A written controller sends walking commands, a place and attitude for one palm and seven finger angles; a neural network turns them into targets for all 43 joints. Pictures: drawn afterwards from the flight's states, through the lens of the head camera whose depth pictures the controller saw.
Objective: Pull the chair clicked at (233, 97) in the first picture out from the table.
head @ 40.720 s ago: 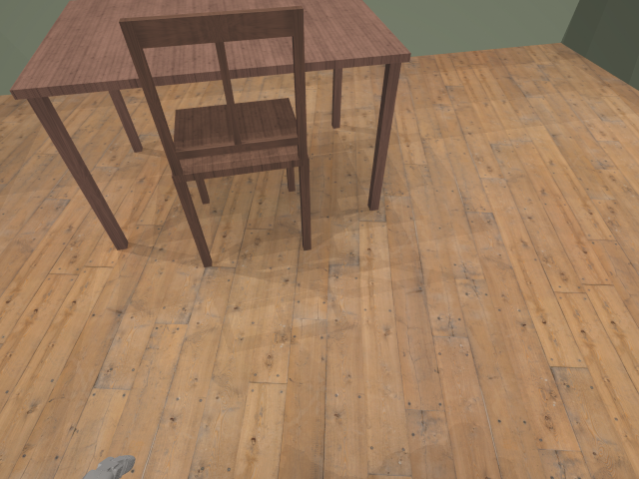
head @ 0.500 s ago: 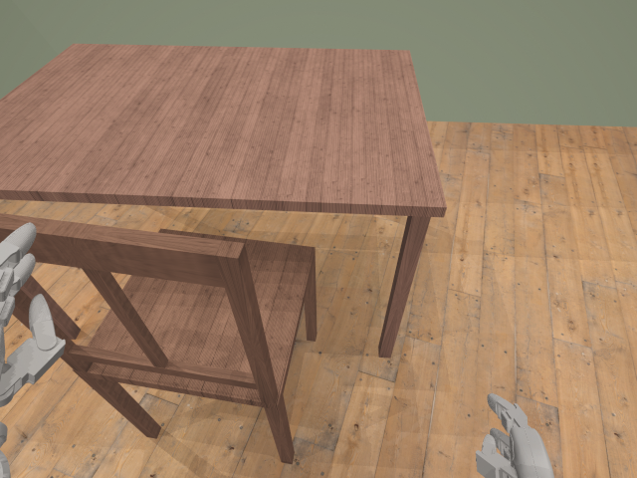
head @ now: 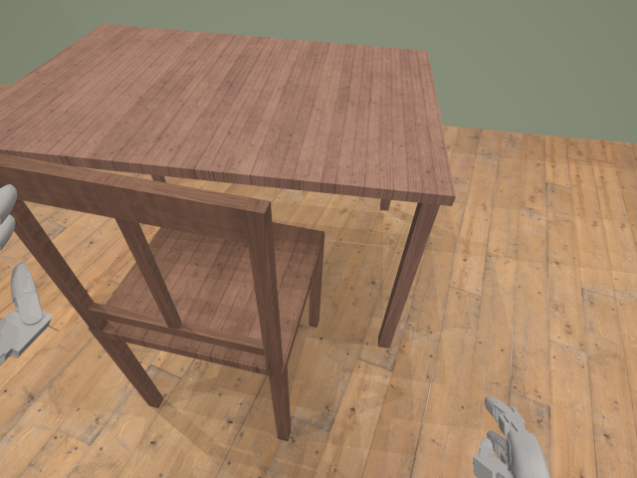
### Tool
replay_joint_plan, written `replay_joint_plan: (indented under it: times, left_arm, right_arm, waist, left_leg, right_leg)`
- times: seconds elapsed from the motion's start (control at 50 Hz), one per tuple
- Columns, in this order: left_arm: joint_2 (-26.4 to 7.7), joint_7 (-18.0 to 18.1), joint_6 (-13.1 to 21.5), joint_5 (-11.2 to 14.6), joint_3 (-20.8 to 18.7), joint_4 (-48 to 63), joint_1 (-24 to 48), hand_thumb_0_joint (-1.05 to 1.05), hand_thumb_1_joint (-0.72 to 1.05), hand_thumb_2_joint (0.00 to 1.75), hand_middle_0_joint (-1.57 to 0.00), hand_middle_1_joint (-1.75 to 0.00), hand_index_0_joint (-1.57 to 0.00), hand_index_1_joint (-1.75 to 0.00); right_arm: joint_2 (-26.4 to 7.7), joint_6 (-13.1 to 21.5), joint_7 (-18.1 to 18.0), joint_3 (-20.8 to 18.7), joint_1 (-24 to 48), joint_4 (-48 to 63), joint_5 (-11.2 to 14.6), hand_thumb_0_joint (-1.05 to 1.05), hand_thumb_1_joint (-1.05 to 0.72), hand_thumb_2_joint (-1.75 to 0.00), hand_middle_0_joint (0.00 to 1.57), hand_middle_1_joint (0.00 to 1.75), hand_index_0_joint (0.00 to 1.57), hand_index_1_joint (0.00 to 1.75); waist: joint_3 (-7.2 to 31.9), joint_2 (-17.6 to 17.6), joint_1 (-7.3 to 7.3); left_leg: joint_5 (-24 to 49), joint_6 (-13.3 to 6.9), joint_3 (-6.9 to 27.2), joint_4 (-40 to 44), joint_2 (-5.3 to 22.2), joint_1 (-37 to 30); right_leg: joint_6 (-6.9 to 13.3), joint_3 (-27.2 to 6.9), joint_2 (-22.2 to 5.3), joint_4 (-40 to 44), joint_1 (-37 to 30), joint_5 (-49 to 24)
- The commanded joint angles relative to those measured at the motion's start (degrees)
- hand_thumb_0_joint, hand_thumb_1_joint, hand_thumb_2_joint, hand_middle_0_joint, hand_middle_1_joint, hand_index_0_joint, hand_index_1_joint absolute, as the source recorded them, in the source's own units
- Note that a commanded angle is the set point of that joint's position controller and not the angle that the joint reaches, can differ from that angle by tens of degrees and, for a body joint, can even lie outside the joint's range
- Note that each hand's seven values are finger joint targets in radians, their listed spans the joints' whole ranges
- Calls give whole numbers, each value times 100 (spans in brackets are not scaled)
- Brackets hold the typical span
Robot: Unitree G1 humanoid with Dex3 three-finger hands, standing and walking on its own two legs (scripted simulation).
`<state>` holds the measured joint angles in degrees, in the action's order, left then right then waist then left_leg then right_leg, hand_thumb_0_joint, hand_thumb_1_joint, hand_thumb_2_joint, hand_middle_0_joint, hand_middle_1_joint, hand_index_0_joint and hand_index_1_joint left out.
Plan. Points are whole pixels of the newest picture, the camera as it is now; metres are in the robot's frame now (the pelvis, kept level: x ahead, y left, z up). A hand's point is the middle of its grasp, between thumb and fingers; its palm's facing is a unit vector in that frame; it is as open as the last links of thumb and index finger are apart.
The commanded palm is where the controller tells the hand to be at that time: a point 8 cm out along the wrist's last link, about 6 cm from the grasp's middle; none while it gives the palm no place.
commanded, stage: step back with the hand held close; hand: left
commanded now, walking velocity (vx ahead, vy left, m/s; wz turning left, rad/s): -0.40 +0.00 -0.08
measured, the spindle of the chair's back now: (153, 278) +0.43 +0.30 -0.06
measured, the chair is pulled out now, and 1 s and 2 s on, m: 0.15 0.15 0.15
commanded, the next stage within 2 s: stop stepping back and stand still in 0.22 s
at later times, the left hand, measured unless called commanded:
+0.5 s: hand (32, 434) +0.13 +0.23 +0.16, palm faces +0.25 -0.84 -0.48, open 7.5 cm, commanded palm +0.08 +0.28 +0.19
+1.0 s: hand out of the picture +0.10 +0.23 +0.18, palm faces +0.37 -0.83 -0.41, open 7.5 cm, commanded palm +0.04 +0.28 +0.19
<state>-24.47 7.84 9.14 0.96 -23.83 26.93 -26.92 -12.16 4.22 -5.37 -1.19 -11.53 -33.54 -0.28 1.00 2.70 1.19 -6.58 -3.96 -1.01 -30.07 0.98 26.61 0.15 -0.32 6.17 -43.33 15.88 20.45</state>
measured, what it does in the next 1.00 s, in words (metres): walks backwards: right foot, then left foot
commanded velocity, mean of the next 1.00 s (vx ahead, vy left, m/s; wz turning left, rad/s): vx -0.03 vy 0.00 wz -0.01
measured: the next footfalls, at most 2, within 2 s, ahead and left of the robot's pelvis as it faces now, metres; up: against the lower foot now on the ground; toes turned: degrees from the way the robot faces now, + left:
right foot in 0.06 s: -0.06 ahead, -0.10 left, +0.00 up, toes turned +1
left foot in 0.20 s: +0.06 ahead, +0.08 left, +0.00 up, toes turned +0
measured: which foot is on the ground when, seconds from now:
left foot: down 0.00-0.08, up 0.10-0.18, down 0.20-0.48, up 0.50-0.64, down 0.66-1.00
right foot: up 0.00-0.04, down 0.06-0.24, up 0.26-0.46, down 0.48-1.00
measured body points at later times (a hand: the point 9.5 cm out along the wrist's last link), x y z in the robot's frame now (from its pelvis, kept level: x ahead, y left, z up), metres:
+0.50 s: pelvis -0.10 +0.00 +0.00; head -0.09 +0.02 +0.45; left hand +0.11 +0.27 +0.19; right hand +0.07 -0.25 -0.05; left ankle +0.02 +0.08 -0.72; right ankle -0.11 -0.11 -0.73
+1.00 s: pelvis -0.12 -0.01 +0.00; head -0.15 +0.00 +0.45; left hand +0.07 +0.27 +0.20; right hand +0.00 -0.24 -0.08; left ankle -0.08 +0.11 -0.73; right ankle -0.11 -0.11 -0.73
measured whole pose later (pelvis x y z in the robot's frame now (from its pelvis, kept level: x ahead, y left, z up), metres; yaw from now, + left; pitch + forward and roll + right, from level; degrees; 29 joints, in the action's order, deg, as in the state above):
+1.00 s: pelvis -0.12 -0.01 +0.00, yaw -5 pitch -2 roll -1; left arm -22.3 8.6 9.9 1.1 -21.7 26.4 -29.4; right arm -9.8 7.7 -3.6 2.2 -14.8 -39.3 -0.8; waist 3.2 0.3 0.4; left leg -18.3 -0.7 -0.2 -33.1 1.7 16.9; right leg 1.6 -0.1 2.4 -29.1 14.0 13.5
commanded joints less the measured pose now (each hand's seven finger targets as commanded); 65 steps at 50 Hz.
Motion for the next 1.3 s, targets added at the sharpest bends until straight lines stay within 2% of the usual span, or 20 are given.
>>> replay_joint_plan:
  times: [0.0, 0.04, 0.08, 0.12, 0.18, 0.22, 0.26, 0.3, 0.38, 0.42, 0.46, 0.48, 0.5, 0.58, 0.64, 0.82, 0.94, 1.02, 1.1, 1.28]
  left_arm:
    - [-813, 108, 309, 259, -502, 1502, -400, 0, 90, 90, -20, -30, -20, -30]
    - [-1127, 161, 405, 270, -623, 1636, -211, 0, 90, 90, -20, -30, -20, -30]
    - [-1329, 297, 524, 178, -814, 1217, 99, 0, 90, 90, -20, -30, -20, -30]
    - [-1165, 207, 225, 143, -495, 1257, 486, 0, 90, 90, -20, -30, -20, -30]
    - [-1140, 160, 119, 181, -369, 1290, 824, 0, 90, 90, -20, -30, -20, -30]
    - [-958, 125, 116, 218, -258, 1312, 687, 0, 90, 90, -20, -30, -20, -30]
    - [-929, 127, 38, 253, -443, 967, 149, 0, 90, 90, -20, -30, -20, -30]
    - [-832, 107, -82, 290, -392, 1269, -299, 0, 90, 90, -20, -30, -20, -30]
    - [-1045, 164, -119, 279, -682, 1950, -650, 0, 90, 90, -20, -30, -20, -30]
    - [-1116, 194, -65, 233, -752, 1925, -630, 0, 90, 90, -20, -30, -20, -30]
    - [-1435, 223, -29, 232, -937, 1803, -583, 0, 90, 90, -20, -30, -20, -30]
    - [-1367, 253, 44, 247, -837, 1836, -282, 0, 90, 90, -20, -30, -20, -30]
    - [-1482, 318, 173, 179, -946, 1859, 173, 0, 90, 90, -20, -30, -20, -30]
    - [-861, 315, 47, 140, -405, 765, 561, 0, 90, 90, -20, -30, -20, -30]
    - [-692, 333, 146, 70, -177, 802, 735, 0, 90, 90, -20, -30, -20, -30]
    - [-848, 268, 367, -98, -388, 1319, 561, 0, 90, 90, -20, -30, -20, -30]
    - [-869, 232, 297, 91, -553, 846, 232, 0, 90, 90, -20, -30, -20, -30]
    - [-739, 217, 259, 169, -458, 689, 188, 0, 90, 90, -20, -30, -20, -30]
    - [-736, 187, 207, 134, -338, 774, 357, 0, 90, 90, -20, -30, -20, -30]
    - [-807, 251, 248, 149, -441, 1222, 157, 0, 90, 90, -20, -30, -20, -30]
  right_arm:
    - [-715, 378, 101, -286, 861, 850, 45, 0, -90, -90, 20, 30, 20, 30]
    - [-597, 266, 138, -255, 746, 654, 39, 0, -90, -90, 20, 30, 20, 30]
    - [-574, 227, 117, -138, 693, 576, -62, 0, -90, -90, 20, 30, 20, 30]
    - [-676, 191, -20, -245, 780, 703, 151, 0, -90, -90, 20, 30, 20, 30]
    - [-838, 120, -161, -132, 927, 603, 141, 0, -90, -90, 20, 30, 20, 30]
    - [-837, 156, 9, -187, 860, 652, 89, 0, -90, -90, 20, 30, 20, 30]
    - [-810, 220, 68, -226, 849, 677, -30, 0, -90, -90, 20, 30, 20, 30]
    - [-755, 253, 108, -240, 771, 742, 5, 0, -90, -90, 20, 30, 20, 30]
    - [-804, 265, 113, -198, 949, 1071, 38, 0, -90, -90, 20, 30, 20, 30]
    - [-797, 239, 84, -172, 921, 1089, 46, 0, -90, -90, 20, 30, 20, 30]
    - [-728, 206, 48, -218, 797, 1024, -9, 0, -90, -90, 20, 30, 20, 30]
    - [-733, 202, 47, -183, 663, 839, -64, 0, -90, -90, 20, 30, 20, 30]
    - [-746, 189, 59, -167, 535, 685, -112, 0, -90, -90, 20, 30, 20, 30]
    - [-770, 322, -98, -147, 436, 540, 23, 0, -90, -90, 20, 30, 20, 30]
    - [-921, 459, -113, -74, 513, 588, 67, 0, -90, -90, 20, 30, 20, 30]
    - [-738, 736, 58, -27, 554, 487, -12, 0, -90, -90, 20, 30, 20, 30]
    - [-584, 627, 115, -24, 437, 285, -62, 0, -90, -90, 20, 30, 20, 30]
    - [-671, 625, 62, -49, 496, 383, 20, 0, -90, -90, 20, 30, 20, 30]
    - [-655, 647, 23, -29, 652, 464, 56, 0, -90, -90, 20, 30, 20, 30]
    - [-702, 708, 21, -93, 629, 570, 66, 0, -90, -90, 20, 30, 20, 30]
  waist:
    - [479, 537, -278]
    - [656, -961, -149]
    - [788, -954, -138]
    - [1225, -1987, -107]
    - [1004, 124, -97]
    - [1004, 1081, -270]
    - [800, 773, -343]
    - [1007, 602, -337]
    - [733, 1007, -262]
    - [438, 719, -204]
    - [204, -1182, -145]
    - [-56, -1332, -119]
    - [169, -935, -39]
    - [192, -507, 24]
    - [-202, 1027, -142]
    - [-70, 531, -161]
    - [21, -678, -42]
    - [371, -318, -122]
    - [-118, -217, -124]
    - [502, 171, -195]
  left_leg:
    - [-2075, 267, 620, 1078, 682, -645]
    - [-985, 588, 56, -1086, 114, -1530]
    - [-1167, 573, -146, -1565, 70, -907]
    - [-440, 432, -397, -1126, -282, -921]
    - [3685, 178, 27, 220, 429, -2807]
    - [4657, -150, 843, 1050, 1698, -2670]
    - [2776, -344, 972, 1115, 1706, -1442]
    - [2408, -355, 747, 1253, 1603, -1957]
    - [-2538, -74, 585, 2081, 1206, -64]
    - [-3406, 245, 193, 1624, 668, 551]
    - [-2234, 633, -155, -1229, -205, -516]
    - [-1594, 617, 211, -2363, -60, -703]
    - [-1491, 574, 323, -2616, 104, -781]
    - [-1371, 322, 42, -233, 81, -1677]
    - [-2652, -131, 1502, 1452, 945, -980]
    - [-3150, 37, 822, 1643, 664, 29]
    - [-1543, 282, 78, -359, 67, -1109]
    - [-784, 220, 388, 456, 322, -1365]
    - [-1297, 201, 287, 494, 224, -1174]
    - [272, 264, 247, 584, 280, -1544]
  right_leg:
    - [340, -130, -430, 2163, 118, 591]
    - [875, -2359, -2031, 3169, 1310, -655]
    - [819, -1803, -2281, 2401, 288, -5172]
    - [-74, -894, -1651, 1561, -827, -7483]
    - [-385, -318, -833, 974, 403, -5246]
    - [-134, -576, -371, -348, 620, 776]
    - [-13, -598, -266, -873, 316, 1050]
    - [-113, -301, -355, -552, 494, 618]
    - [-28, 289, -325, 408, -984, 179]
    - [128, 343, -358, 1479, -1365, 265]
    - [931, -2231, -1926, 3618, 943, 2706]
    - [1285, -2823, -2671, 3919, 1677, 2489]
    - [1243, -2325, -2651, 3577, 1525, 1688]
    - [436, -725, -1589, 2523, 1051, 1004]
    - [8, -124, -733, 1266, 561, 114]
    - [-16, 92, -470, 1524, -928, -366]
    - [519, -1327, -1375, 2841, 537, 665]
    - [155, -567, -878, 2156, -61, -786]
    - [107, -670, -918, 2584, 195, -248]
    - [40, -374, -822, 2195, -667, -1911]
